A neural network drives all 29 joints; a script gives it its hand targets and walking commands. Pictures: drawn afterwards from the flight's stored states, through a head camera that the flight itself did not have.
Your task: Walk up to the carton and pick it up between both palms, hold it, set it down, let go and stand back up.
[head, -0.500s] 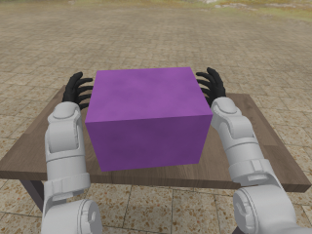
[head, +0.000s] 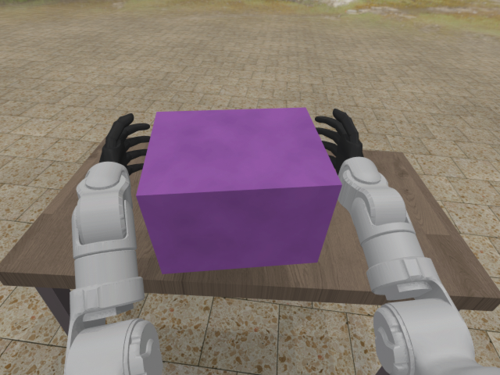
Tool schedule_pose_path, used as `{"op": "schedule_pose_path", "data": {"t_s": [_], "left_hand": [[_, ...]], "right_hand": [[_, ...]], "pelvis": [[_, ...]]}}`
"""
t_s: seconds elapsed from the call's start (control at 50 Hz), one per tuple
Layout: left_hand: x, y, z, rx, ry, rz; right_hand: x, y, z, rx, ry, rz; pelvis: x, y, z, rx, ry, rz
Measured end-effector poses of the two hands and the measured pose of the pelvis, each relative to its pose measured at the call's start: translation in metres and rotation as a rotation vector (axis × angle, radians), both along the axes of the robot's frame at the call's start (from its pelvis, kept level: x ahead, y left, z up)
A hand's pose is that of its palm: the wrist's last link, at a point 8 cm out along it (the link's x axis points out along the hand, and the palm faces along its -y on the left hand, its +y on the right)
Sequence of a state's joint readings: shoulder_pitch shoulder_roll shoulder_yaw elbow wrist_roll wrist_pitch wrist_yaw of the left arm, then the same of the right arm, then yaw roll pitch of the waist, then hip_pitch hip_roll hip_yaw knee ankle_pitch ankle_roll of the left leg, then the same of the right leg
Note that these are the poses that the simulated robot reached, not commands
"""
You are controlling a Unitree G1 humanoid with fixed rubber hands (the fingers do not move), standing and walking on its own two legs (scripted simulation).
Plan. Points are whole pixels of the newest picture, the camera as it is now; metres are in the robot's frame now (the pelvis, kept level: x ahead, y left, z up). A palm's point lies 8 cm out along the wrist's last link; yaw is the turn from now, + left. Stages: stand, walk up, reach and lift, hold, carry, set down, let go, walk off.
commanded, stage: hold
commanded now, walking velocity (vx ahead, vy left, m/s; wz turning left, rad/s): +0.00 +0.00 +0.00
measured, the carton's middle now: (237, 187) +0.38 +0.00 +0.16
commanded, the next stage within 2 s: set down in 1.82 s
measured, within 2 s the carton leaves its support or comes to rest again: neither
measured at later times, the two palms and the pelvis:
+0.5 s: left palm (119, 167) +0.36 +0.17 +0.22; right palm (351, 156) +0.36 -0.18 +0.23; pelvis +0.00 -0.01 +0.00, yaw +0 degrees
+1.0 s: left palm (118, 168) +0.36 +0.17 +0.22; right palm (348, 157) +0.36 -0.18 +0.23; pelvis +0.01 +0.00 +0.00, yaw +0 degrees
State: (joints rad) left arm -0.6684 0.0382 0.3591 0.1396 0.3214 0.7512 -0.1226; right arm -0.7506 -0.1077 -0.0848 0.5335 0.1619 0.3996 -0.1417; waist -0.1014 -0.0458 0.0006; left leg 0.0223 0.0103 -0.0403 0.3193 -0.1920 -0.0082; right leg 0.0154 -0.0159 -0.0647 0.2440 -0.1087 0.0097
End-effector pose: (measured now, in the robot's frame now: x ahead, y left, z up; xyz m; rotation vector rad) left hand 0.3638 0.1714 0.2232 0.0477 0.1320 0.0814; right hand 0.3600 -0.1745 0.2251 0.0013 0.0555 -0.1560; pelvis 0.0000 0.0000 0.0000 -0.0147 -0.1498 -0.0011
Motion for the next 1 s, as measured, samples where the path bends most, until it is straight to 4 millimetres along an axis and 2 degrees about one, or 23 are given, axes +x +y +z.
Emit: {"op": "schedule_pose_path", "data": {"t_s": [0.2, 0.34, 0.64, 1.0], "left_hand": [[-0.0007, -0.0004, 0.001, 0.0, 0.002, 0.008], [-0.0023, -0.0006, 0.0033, -0.021, -0.021, 0.01], [0.0019, -0.0079, -0.003, -0.017, -0.002, -0.003], [0.0, -0.0024, -0.0029, -0.019, -0.012, 0.009]], "right_hand": [[0.0018, -0.0004, 0.0002, -0.002, 0.002, 0.008], [0.0006, -0.0004, 0.008, -0.003, -0.021, 0.007], [0.0005, -0.0077, 0.0015, 0.001, -0.002, -0.006], [0.0028, -0.0022, 0.0029, 0.0, -0.012, 0.007]], "pelvis": [[-0.0014, -0.0028, 0.0002, 0.002, 0.004, 0.001], [-0.0002, -0.0053, 0.0004, 0.002, 0.012, 0.007], [0.0009, -0.0058, 0.0006, 0.004, 0.018, 0.0], [0.0054, -0.0044, 0.0005, 0.002, 0.012, 0.005]]}}
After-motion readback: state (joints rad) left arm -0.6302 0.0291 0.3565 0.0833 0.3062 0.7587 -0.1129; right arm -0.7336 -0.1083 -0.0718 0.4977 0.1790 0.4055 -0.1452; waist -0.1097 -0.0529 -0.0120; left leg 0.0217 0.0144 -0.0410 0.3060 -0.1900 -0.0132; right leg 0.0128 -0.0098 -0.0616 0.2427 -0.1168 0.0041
